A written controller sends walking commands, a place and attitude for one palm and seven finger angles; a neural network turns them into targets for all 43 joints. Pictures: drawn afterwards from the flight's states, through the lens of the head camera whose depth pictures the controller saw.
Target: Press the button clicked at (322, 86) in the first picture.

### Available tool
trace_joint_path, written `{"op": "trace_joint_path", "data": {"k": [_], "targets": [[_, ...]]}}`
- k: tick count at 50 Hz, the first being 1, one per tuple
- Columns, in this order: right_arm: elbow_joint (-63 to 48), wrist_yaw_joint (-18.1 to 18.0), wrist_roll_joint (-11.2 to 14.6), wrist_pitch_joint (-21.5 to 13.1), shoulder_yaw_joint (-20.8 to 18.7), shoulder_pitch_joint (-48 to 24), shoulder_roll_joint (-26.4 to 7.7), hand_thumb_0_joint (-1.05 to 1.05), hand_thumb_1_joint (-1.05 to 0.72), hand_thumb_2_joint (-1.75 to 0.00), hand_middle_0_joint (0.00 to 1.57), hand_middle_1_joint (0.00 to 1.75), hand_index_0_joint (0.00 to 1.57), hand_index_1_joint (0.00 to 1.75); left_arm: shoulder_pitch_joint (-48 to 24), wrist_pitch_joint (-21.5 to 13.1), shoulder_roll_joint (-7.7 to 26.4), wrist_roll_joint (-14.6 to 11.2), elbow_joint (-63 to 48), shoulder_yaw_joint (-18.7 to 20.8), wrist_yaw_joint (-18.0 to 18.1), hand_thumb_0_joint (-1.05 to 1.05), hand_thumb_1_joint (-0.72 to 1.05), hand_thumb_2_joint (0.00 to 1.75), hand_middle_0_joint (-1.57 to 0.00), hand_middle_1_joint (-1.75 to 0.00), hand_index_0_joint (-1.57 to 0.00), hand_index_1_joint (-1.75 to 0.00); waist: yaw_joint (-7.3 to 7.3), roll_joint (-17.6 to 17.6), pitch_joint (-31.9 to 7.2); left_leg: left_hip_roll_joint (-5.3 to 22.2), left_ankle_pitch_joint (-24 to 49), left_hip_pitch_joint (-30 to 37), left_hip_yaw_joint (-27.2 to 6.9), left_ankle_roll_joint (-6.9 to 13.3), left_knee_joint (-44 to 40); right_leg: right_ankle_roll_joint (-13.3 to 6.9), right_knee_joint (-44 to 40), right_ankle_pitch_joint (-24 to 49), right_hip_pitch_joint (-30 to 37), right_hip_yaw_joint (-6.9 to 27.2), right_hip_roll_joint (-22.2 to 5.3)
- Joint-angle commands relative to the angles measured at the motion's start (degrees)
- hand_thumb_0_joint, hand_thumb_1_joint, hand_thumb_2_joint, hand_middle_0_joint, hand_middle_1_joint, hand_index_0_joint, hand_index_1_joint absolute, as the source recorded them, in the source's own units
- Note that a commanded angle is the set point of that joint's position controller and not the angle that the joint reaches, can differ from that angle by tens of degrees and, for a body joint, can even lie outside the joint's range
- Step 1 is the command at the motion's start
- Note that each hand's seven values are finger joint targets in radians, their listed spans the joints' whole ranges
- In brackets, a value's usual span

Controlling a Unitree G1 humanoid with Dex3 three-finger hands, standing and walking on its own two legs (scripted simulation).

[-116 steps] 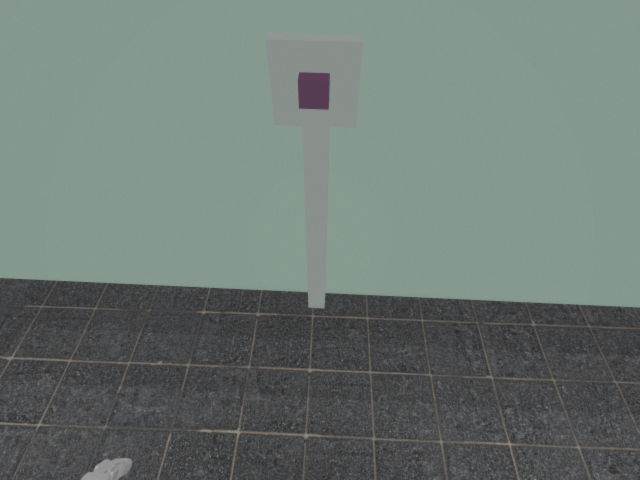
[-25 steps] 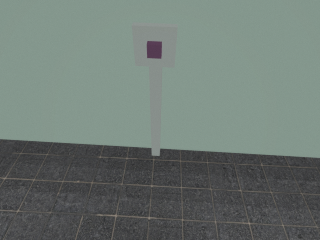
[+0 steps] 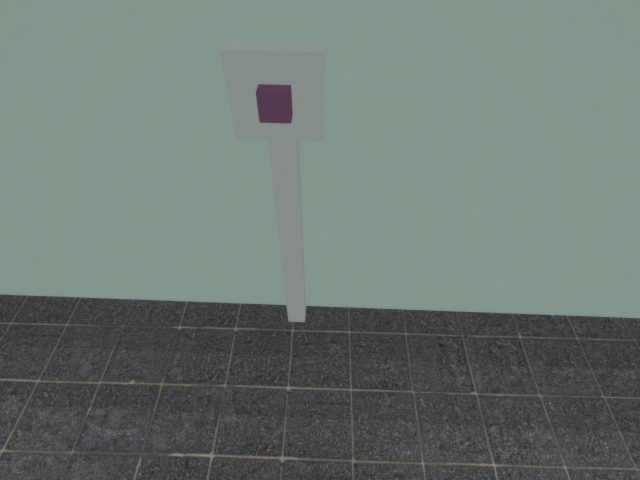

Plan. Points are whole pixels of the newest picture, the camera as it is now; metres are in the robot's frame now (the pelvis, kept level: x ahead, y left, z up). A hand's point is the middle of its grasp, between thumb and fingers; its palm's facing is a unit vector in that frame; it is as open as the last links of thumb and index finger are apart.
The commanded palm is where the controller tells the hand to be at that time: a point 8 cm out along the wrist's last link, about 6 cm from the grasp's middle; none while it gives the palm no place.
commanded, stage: take the last steps up to it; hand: left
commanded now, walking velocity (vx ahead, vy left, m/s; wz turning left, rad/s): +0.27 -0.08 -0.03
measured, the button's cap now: (275, 103) +0.70 +0.13 +0.11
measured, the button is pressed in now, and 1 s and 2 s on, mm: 0 0 0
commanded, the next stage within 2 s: come to a stop and stand still in 0.30 s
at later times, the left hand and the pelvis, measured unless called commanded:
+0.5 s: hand out of the picture +0.14 +0.17 -0.18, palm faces +0.05 -0.99 -0.13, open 7.4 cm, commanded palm none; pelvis +0.18 +0.01 +0.00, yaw -2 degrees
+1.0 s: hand (249, 431) +0.22 +0.12 -0.15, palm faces +0.00 -0.96 -0.27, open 7.3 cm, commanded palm none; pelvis +0.17 -0.06 +0.01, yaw -2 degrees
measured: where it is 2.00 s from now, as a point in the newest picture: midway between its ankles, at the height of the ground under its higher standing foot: outside the picture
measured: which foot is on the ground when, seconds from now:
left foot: up 0.00-0.32, down 0.34-0.90, up 0.92-1.00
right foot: down 0.00-0.36, up 0.38-0.86, down 0.88-1.00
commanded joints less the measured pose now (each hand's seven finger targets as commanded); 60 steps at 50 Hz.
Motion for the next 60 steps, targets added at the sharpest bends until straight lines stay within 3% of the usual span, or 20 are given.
{"op": "trace_joint_path", "data": {"k": [1,9,13,15,16,17,18,19,21,23,25,39,42,43,44,45,46,47,50,60], "targets": [[-8.3,0.3,0.3,-2.7,-1.8,-12.2,-4.5,0.0,-0.9,-0.9,0.2,0.3,0.2,0.3,15.8,-1.0,6.6,0.1,3.1,1.1,2.3,0.0,0.9,0.9,-0.2,-0.3,-0.2,-0.3,4.97,-2.2,5.7,1.7,3.7,-28.5,0.7,0.7,18.4,-6.9,-13.3,46.6,16.6,18.8,-18.7],[-9.9,1.9,0.5,-1.3,-1.7,-14.7,-1.0,0.0,-0.9,-0.9,0.2,0.3,0.2,0.3,12.9,-2.1,2.9,0.6,3.0,-0.3,3.2,0.0,0.9,0.9,-0.2,-0.3,-0.2,-0.3,0.43,-7.1,8.0,0.1,15.0,-20.8,6.4,0.5,0.9,-4.6,-18.6,50.4,6.7,8.6,-12.2],[-9.6,1.1,0.7,-2.3,-1.6,-12.2,-0.9,0.0,-0.9,-0.9,0.2,0.3,0.2,0.3,12.0,-2.3,3.9,0.3,3.7,0.2,3.3,0.0,0.9,0.9,-0.2,-0.3,-0.2,-0.3,-1.84,-7.3,5.7,-4.5,16.6,-7.3,9.3,2.9,-10.4,-3.8,-11.9,67.5,5.8,6.4,-11.6],[-6.8,0.3,0.3,-2.7,-2.2,-2.2,-2.7,0.0,-0.9,-0.9,0.2,0.3,0.2,0.3,10.8,-2.3,4.6,0.0,3.6,0.5,3.2,0.0,0.9,0.9,-0.2,-0.3,-0.2,-0.3,-6.44,-6.1,0.7,-6.0,21.9,4.8,8.3,4.5,-18.0,-2.2,1.1,67.2,4.5,4.9,-10.0],[-5.0,-0.3,-0.1,-2.8,-2.8,4.5,-5.2,0.0,-0.9,-0.9,0.2,0.3,0.2,0.3,11.1,-2.2,4.2,-0.5,3.3,0.5,3.0,0.0,0.9,0.9,-0.2,-0.3,-0.2,-0.3,-9.03,-3.7,-3.4,-2.1,28.8,15.4,3.4,6.4,-20.8,-0.8,13.1,57.5,-1.4,4.4,-8.3],[-4.2,-0.9,-0.9,-2.9,-3.9,9.7,-9.9,0.0,-0.9,-0.9,0.2,0.3,0.2,0.3,13.7,-2.0,1.6,-1.5,2.5,0.5,2.6,0.0,0.9,0.9,-0.2,-0.3,-0.2,-0.3,-8.92,7.2,-10.6,13.8,43.1,26.5,-16.7,13.5,-23.2,1.5,33.4,22.2,-13.2,1.6,-1.5],[-4.4,-1.1,0.2,-2.6,-3.6,9.6,-11.9,0.0,-0.9,-0.9,0.2,0.3,0.2,0.3,14.6,-1.9,0.2,-1.5,0.8,0.2,2.7,0.0,0.9,0.9,-0.2,-0.3,-0.2,-0.3,-5.67,9.8,-12.8,23.8,47.0,23.8,-31.2,19.0,-32.2,1.3,47.4,-8.0,-17.8,5.5,1.7],[-6.1,-1.3,1.2,-2.2,-3.5,4.0,-11.3,0.0,-0.9,-0.9,0.2,0.3,0.2,0.3,11.9,-0.8,1.5,-0.9,-0.3,0.2,2.8,0.0,0.9,0.9,-0.2,-0.3,-0.2,-0.3,-3.65,3.8,-5.4,24.8,35.5,15.0,-31.8,19.7,-36.3,1.0,50.2,-6.0,-19.8,9.0,-2.2],[-7.5,-1.5,0.7,-2.9,-1.5,-4.2,-4.1,0.0,-0.9,-0.9,0.2,0.3,0.2,0.3,7.9,0.3,-0.1,0.2,-0.2,0.7,2.2,0.0,0.9,0.9,-0.2,-0.3,-0.2,-0.3,-0.3,1.2,5.6,17.9,31.2,-0.9,-19.0,13.7,-39.8,2.7,45.8,2.3,-19.7,8.9,-5.8],[-8.0,-1.5,0.6,-3.4,0.0,-7.8,-1.2,0.0,-0.9,-0.9,0.2,0.3,0.2,0.3,11.0,2.4,-3.1,0.3,0.5,0.4,2.3,0.0,0.9,0.9,-0.2,-0.3,-0.2,-0.3,3.44,2.1,5.9,12.4,43.8,-8.2,-6.0,9.7,-38.8,4.6,37.5,5.1,-12.6,8.3,-6.5],[-8.8,-1.6,0.7,-3.3,-0.6,-8.9,-1.4,0.0,-0.9,-0.9,0.2,0.3,0.2,0.3,12.8,3.8,-3.2,0.3,0.4,0.6,2.9,0.0,0.9,0.9,-0.2,-0.3,-0.2,-0.3,4.4,2.8,2.6,10.5,49.9,-7.9,-0.8,8.3,-37.4,6.0,32.9,7.4,-10.0,6.8,-6.0],[-11.0,-1.4,-0.3,0.8,-4.1,-6.9,-8.2,0.0,-0.9,-0.9,0.2,0.3,0.2,0.3,-5.2,5.1,2.2,0.0,-8.5,2.0,2.7,0.0,0.9,0.9,-0.2,-0.3,-0.2,-0.3,-1.03,11.2,-2.5,13.1,49.6,6.9,-5.0,10.8,-29.5,5.9,14.5,-0.1,-13.6,4.1,-4.3],[-11.0,-0.8,0.0,1.3,-4.4,-7.3,-8.9,0.0,-0.9,-0.9,0.2,0.3,0.2,0.3,-1.6,3.9,2.3,-0.1,-7.5,2.0,2.8,0.0,0.9,0.9,-0.2,-0.3,-0.2,-0.3,0.98,8.0,-5.5,11.5,39.7,4.4,-5.1,7.9,-26.0,5.3,-1.4,8.5,-4.2,3.7,-4.5],[-10.9,-0.4,0.4,1.4,-4.2,-6.3,-7.7,0.0,-0.9,-0.9,0.2,0.3,0.2,0.3,0.1,3.1,3.6,0.2,-6.9,1.9,2.9,0.0,0.9,0.9,-0.2,-0.3,-0.2,-0.3,1.52,2.9,-6.7,7.8,30.6,2.2,-2.8,4.8,-21.7,5.5,-10.4,16.9,0.6,4.7,-6.1],[-11.2,0.1,1.0,1.5,-3.7,-3.5,-3.8,0.0,-0.9,-0.9,0.2,0.3,0.2,0.3,-1.5,2.1,8.0,0.9,-7.2,2.1,3.4,0.0,0.9,0.9,-0.2,-0.3,-0.2,-0.3,-0.23,-10.1,-6.4,1.0,12.0,-5.2,1.7,0.6,-13.5,3.4,-14.4,31.8,4.4,15.4,-16.6],[-12.7,0.0,0.8,2.1,-3.5,-5.9,-2.8,0.0,-0.9,-0.9,0.2,0.3,0.2,0.3,-1.7,2.2,11.6,0.6,-7.8,2.6,3.4,0.0,0.9,0.9,-0.2,-0.3,-0.2,-0.3,0.89,-16.2,-4.1,-4.0,-5.0,-10.3,1.7,-1.5,-6.0,-1.9,-12.9,48.3,1.3,22.9,-25.4],[-12.6,0.0,0.4,3.2,-3.7,-6.7,-3.8,0.0,-0.9,-0.9,0.2,0.3,0.2,0.3,-1.8,2.4,10.8,0.3,-8.0,2.0,3.3,0.0,0.9,0.9,-0.2,-0.3,-0.2,-0.3,0.97,-10.3,-4.9,-3.5,-3.9,-8.9,-2.9,-1.5,0.9,-4.6,-12.3,48.4,-1.5,19.2,-25.7],[-12.1,0.0,0.2,3.8,-3.6,-7.4,-4.1,0.0,-0.9,-0.9,0.2,0.3,0.2,0.3,-3.6,2.1,9.7,0.3,-7.8,2.5,3.6,0.0,0.9,0.9,-0.2,-0.3,-0.2,-0.3,0.46,-14.4,-3.7,-2.9,-2.0,-11.2,-4.4,-1.6,4.7,-4.0,-13.1,46.6,-2.4,18.2,-23.4],[-10.3,0.7,0.1,4.0,-4.0,-6.0,-5.2,0.0,-0.9,-0.9,0.2,0.3,0.2,0.3,-5.8,1.9,7.3,0.0,-8.5,1.8,3.7,0.0,0.9,0.9,-0.2,-0.3,-0.2,-0.3,-0.52,-9.8,0.2,-2.7,7.0,-14.0,-3.8,-2.9,11.6,-2.4,-12.3,42.7,-1.8,13.8,-19.2],[-12.2,1.6,-0.1,3.3,-3.2,-9.3,-4.9,0.0,-0.9,-0.9,0.2,0.3,0.2,0.3,-0.5,2.0,9.3,0.7,-7.7,3.2,3.3,0.0,0.9,0.9,-0.2,-0.3,-0.2,-0.3,3.22,-10.9,0.7,-1.2,7.0,-13.4,-1.6,-3.9,0.5,-4.0,-17.9,12.1,1.2,17.0,-20.0]]}}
